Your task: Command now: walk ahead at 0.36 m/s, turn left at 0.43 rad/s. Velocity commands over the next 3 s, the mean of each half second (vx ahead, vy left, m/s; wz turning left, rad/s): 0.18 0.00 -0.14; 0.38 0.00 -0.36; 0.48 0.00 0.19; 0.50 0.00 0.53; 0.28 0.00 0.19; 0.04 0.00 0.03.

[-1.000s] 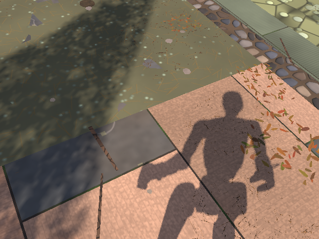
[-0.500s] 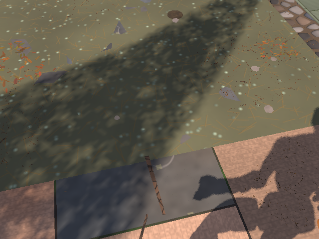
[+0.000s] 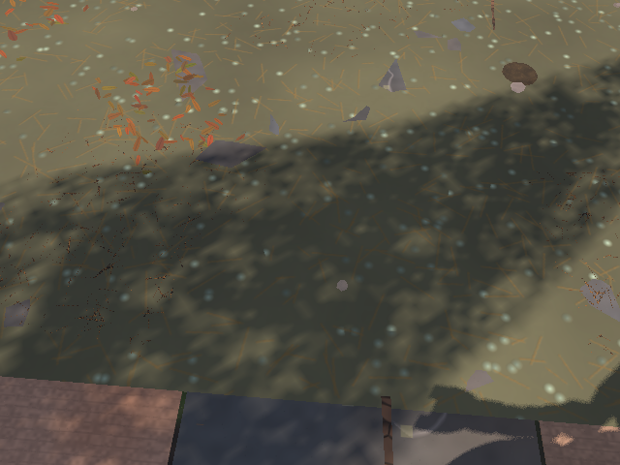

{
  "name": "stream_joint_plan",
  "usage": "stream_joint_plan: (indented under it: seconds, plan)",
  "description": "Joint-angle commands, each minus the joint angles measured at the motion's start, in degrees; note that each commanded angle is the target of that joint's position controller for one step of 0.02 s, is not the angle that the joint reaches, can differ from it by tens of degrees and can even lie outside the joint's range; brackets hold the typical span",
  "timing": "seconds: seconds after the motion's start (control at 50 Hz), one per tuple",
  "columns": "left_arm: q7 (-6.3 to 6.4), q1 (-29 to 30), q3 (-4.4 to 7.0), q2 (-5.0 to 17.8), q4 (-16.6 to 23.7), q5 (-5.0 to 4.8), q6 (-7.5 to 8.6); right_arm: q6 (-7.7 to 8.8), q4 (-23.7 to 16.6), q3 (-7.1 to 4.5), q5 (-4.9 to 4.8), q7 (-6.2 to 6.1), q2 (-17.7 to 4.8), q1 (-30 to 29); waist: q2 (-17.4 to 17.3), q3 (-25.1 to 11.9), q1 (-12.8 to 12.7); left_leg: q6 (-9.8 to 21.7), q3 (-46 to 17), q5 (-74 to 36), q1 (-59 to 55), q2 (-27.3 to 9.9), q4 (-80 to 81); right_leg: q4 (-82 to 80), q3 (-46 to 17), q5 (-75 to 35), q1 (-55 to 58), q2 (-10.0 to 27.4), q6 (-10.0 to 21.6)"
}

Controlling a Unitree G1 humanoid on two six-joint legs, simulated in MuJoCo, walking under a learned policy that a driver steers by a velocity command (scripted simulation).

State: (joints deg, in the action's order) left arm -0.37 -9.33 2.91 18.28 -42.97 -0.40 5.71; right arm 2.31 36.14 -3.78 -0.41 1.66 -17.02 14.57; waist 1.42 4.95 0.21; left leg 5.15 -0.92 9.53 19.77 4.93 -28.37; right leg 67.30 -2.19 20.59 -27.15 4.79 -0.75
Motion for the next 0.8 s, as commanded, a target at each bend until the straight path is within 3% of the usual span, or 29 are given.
stream_joint_plan:
  seconds: [0.02, 0.06, 0.12, 0.16, 0.22, 0.26, 0.3, 0.32, 0.34, 0.36, 0.38, 0.4, 0.42, 0.44, 0.46, 0.5, 0.56, 0.6, 0.66, 0.68, 0.7, 0.72, 0.74, 0.76, 0.78, 0.8]
  plan:
    - [0.14, -4.1, 1.62, 6.0, 1.9, 0.98, -0.46, 1.56, -4.2, -1.86, 0.76, -1.14, -7.4, -2.8, -3.7, -9.1, -2.4, 11.3, -15.1, -31.9, -10.3, -15.4, 12.1, -3.7, -0.4, -3.4, -6.1, 2.2, -1.8]
    - [0.15, -3.6, 0.84, 3.7, 1.4, 1.07, -1.32, 1.60, -2.4, -1.59, 0.76, -1.88, -7.3, -2.1, -3.9, -8.7, -2.1, 10.1, -9.2, -38.0, -8.0, -13.7, 12.5, -9.9, 1.1, -8.7, -4.9, 1.3, -3.1]
    - [-0.49, 0.9, -0.27, 1.6, 1.7, 0.57, -1.32, 1.13, -0.2, -1.03, 0.93, -2.59, -6.6, -1.6, -5.7, -8.1, 0.2, 6.8, -2.7, -35.3, -7.3, -10.7, 12.6, -23.5, 2.4, -21.8, -0.9, 0.1, -2.7]
    - [-1.12, 3.0, -0.23, 2.1, 2.0, 0.07, -1.06, 1.13, 1.4, -0.90, 1.44, -2.64, -7.0, -0.1, -5.4, -8.3, 1.8, 6.2, -2.4, -31.6, -8.9, -12.1, 12.9, -28.7, 2.0, -28.6, 1.4, -0.9, -1.8]
    - [-1.90, 4.0, 0.39, 3.6, 2.7, -0.01, -1.08, 1.02, 3.4, -0.83, 1.71, -2.44, -7.0, -0.8, -5.6, -6.7, 2.0, 6.1, -3.0, -29.9, -13.0, -15.0, 10.5, -31.9, 0.8, -24.3, 0.0, -1.6, 0.1]
    - [-2.43, 4.0, 1.16, 5.3, 3.7, 0.45, -1.18, 0.31, 4.2, -1.24, 0.93, -2.79, -7.8, -1.9, -5.9, -5.8, 1.4, 5.5, -3.6, -32.0, -16.4, -16.4, 5.8, -33.1, 1.4, -17.1, -2.1, -2.7, 1.8]
    - [-2.68, -2.0, 2.22, 6.9, 2.8, 0.98, -1.18, -0.76, 4.1, -1.34, -0.01, -3.66, -7.7, -3.3, -4.8, -8.0, -1.8, 2.7, -2.0, -35.8, -16.7, -14.0, -4.7, -39.1, 3.3, -20.2, 4.6, -5.0, 3.9]
    - [-2.24, -5.5, 3.40, 10.6, 2.9, 1.06, -1.14, -0.83, 3.4, -1.25, 0.91, -4.17, -7.3, -1.4, 0.7, -12.2, -2.4, -0.9, 0.9, -28.1, -12.7, -9.2, -15.9, -39.6, -3.7, -42.8, 13.5, -0.8, 6.7]
    - [-1.72, -6.8, 3.98, 14.4, 4.0, 1.55, -1.44, -0.50, 2.0, -0.46, 2.28, -4.06, -5.0, 3.3, 11.7, -17.8, 0.1, -5.9, 3.0, 5.6, 3.5, -0.1, -35.6, -39.2, -21.3, -61.3, 28.8, 11.5, 17.1]
    - [-1.46, -8.7, 2.95, 10.4, 4.2, 1.75, -2.09, -0.54, 2.1, 0.11, 2.02, -3.37, -4.7, 3.3, 13.7, -24.4, -1.5, -7.2, -3.8, 28.7, 12.3, 3.2, -44.5, -44.2, -34.1, -54.8, 35.2, 15.8, 23.2]
    - [-1.24, -5.8, 2.53, 8.4, 5.5, 0.89, -2.59, -1.11, 2.4, -0.46, 0.44, -2.90, -7.0, 1.6, 7.6, -22.1, -1.7, -7.0, -7.3, 26.6, 14.5, -0.4, -48.8, -45.3, -31.0, -39.3, 31.9, 14.3, 21.2]
    - [-0.76, -3.1, 2.24, 6.9, 6.4, 0.18, -3.37, -1.88, 2.0, -0.57, 0.08, -2.96, -6.9, -1.8, 2.8, -17.4, -1.7, -7.0, -6.4, 23.0, 16.2, -2.2, -47.9, -46.8, -26.7, -27.5, 26.3, 11.6, 18.3]
    - [-0.31, -2.3, 1.96, 6.2, 6.5, -0.54, -4.08, -2.46, 1.6, -0.72, 0.34, -3.11, -6.8, -3.2, 0.0, -13.8, -1.1, -7.0, -5.9, 20.0, 16.5, -4.1, -43.3, -49.5, -24.7, -13.5, 20.2, 9.9, 16.4]
    - [0.14, -1.3, 1.94, 6.2, 6.8, -0.75, -4.54, -2.75, 0.9, -0.94, 0.66, -3.26, -6.9, -4.3, 1.1, -11.4, -0.1, -6.8, -5.4, 17.3, 14.3, -5.6, -36.7, -52.2, -23.6, -0.6, 15.1, 7.4, 14.7]
    - [0.46, -0.1, 2.16, 6.8, 7.3, -0.41, -5.03, -2.68, 0.6, -0.70, 0.69, -3.13, -5.8, -4.4, 4.5, -9.9, 0.7, -7.0, -3.5, 15.8, 11.5, -4.8, -30.9, -54.3, -22.2, 5.3, 11.3, 4.7, 13.3]
    - [1.40, -0.3, 2.68, 7.7, 8.1, 0.32, -5.37, -1.70, 1.0, -0.38, 0.65, -2.98, -4.6, -4.1, 7.5, -10.2, 0.2, -7.9, -2.1, 14.7, 7.5, -3.7, -23.9, -55.5, -20.9, 5.8, 9.3, 3.1, 13.4]
    - [2.12, -1.2, 3.41, 9.0, 8.8, -0.47, -5.35, -0.07, 1.2, -0.08, 0.69, -2.70, -3.9, -4.7, 7.0, -11.6, -0.5, -8.1, -2.2, 11.9, 3.2, -3.3, -14.7, -54.1, -20.7, 6.5, 8.6, 2.5, 13.4]
    - [2.05, -1.8, 3.61, 9.3, 9.1, -0.68, -5.74, 0.77, 1.2, -0.28, 0.15, -2.43, -4.5, -4.9, 7.6, -11.5, -0.7, -7.9, -1.9, 10.2, 1.1, -2.6, -10.4, -53.7, -22.6, 9.6, 8.0, 2.5, 13.2]
    - [1.81, -1.2, 3.37, 8.5, 9.8, -0.98, -6.55, 2.12, 2.1, -0.61, -0.56, -2.05, -4.3, -2.5, 7.1, -9.7, 1.5, -6.1, -1.1, 5.1, -6.4, -2.3, 0.3, -51.6, -23.6, 13.8, 4.1, 0.8, 11.4]
    - [1.76, -0.9, 3.07, 7.5, 10.1, -0.92, -6.70, 2.46, 3.0, -1.00, -0.56, -2.13, -4.8, -0.4, 6.1, -9.0, 2.8, -5.1, -1.1, 3.9, -11.1, -3.3, 4.2, -49.5, -22.9, 14.9, 1.0, -0.9, 9.8]
    - [1.63, -0.2, 2.24, 4.8, 10.7, -0.71, -6.47, 2.74, 4.1, -1.66, -0.13, -2.56, -6.9, 4.2, 3.0, -9.7, 4.5, -3.0, -6.1, 7.4, -17.8, -9.7, 7.2, -42.3, -19.4, 15.3, -4.9, -3.2, 6.8]
    - [1.38, 0.1, 0.81, -0.5, 11.8, -0.63, -5.85, 2.61, 4.8, -2.37, 1.44, -2.89, -10.6, 8.0, -8.6, -10.1, 4.6, 1.8, -22.7, 22.7, -22.6, -21.0, 13.8, -25.4, -8.4, 12.3, -13.8, -10.2, 3.2]
    - [1.05, 0.9, 1.17, 1.7, 14.0, -0.78, -4.65, 2.80, 4.9, -3.28, 2.91, -2.16, -13.6, 6.4, -15.3, -4.8, 3.0, 7.3, -37.5, 34.0, -18.4, -27.5, 18.5, -14.6, -6.5, 9.5, -22.2, -8.9, 3.1]
    - [0.78, -0.5, 1.82, 4.3, 12.6, -0.80, -3.93, 3.22, 4.0, -2.47, 1.89, -2.28, -10.1, 3.9, -12.0, -1.9, 2.0, 8.1, -35.9, 34.7, -17.2, -26.6, 18.7, -9.8, -8.5, 5.2, -24.1, -6.6, 2.9]
    - [0.43, -2.0, 2.23, 5.2, 11.0, -0.63, -3.63, 3.37, 4.1, -1.76, 0.84, -2.43, -7.5, 2.9, -9.9, -1.1, 1.3, 6.5, -30.0, 29.3, -18.1, -23.6, 18.0, -8.5, -8.3, 1.3, -24.7, -6.3, 2.4]
    - [0.27, -2.0, 2.24, 4.9, 10.3, -0.22, -3.28, 3.32, 4.3, -1.55, 0.42, -2.47, -6.9, 3.1, -8.8, -1.7, 1.4, 5.1, -25.6, 24.2, -19.3, -21.5, 17.7, -8.3, -7.4, -1.5, -24.5, -5.7, 1.9]
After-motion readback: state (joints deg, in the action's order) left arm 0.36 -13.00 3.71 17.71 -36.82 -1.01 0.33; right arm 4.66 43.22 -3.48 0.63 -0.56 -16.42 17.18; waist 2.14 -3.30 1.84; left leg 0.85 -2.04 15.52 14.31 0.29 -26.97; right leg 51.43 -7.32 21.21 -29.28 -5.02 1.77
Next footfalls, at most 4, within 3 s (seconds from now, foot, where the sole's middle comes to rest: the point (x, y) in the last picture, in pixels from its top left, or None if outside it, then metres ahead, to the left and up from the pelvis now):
0.30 right None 0.31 -0.13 -0.77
0.70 left None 0.34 0.10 -0.77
1.12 right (428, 433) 0.49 -0.25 -0.77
1.62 left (347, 284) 0.85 -0.09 -0.77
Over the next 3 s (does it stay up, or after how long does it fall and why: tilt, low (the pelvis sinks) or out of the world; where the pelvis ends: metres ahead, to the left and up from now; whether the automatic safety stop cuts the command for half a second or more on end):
stays up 1.12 -0.17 0.00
